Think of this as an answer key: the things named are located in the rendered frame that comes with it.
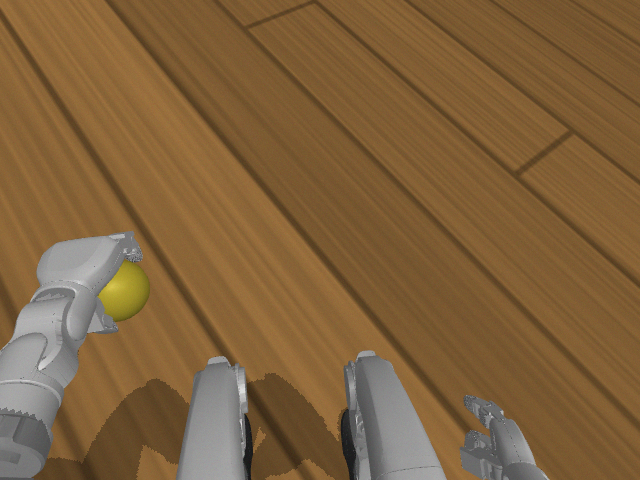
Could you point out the left robot arm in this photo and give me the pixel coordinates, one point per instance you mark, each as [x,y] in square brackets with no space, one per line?
[36,365]

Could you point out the left robot hand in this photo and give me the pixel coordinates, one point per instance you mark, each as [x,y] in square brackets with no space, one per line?
[91,262]

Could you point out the right robot hand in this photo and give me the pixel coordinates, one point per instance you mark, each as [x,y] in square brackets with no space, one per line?
[485,457]

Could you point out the right robot foot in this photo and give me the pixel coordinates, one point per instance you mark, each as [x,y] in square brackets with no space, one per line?
[349,451]

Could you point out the right robot arm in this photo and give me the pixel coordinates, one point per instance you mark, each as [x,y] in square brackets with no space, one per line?
[522,471]

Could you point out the ball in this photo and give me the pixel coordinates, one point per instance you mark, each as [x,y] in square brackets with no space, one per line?
[127,292]

